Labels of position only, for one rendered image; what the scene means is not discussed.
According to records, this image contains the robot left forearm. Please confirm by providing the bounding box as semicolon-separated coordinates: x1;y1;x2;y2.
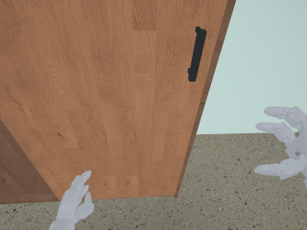
49;218;75;230

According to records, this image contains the right robot hand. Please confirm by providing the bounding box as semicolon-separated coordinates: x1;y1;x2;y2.
254;105;307;180

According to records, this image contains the handle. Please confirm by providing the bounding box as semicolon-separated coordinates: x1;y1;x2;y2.
187;26;207;81

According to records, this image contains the wardrobe door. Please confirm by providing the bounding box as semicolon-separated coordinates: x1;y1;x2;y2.
0;0;227;201
0;119;54;196

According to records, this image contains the left robot hand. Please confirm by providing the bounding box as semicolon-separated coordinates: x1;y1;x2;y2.
56;170;95;223

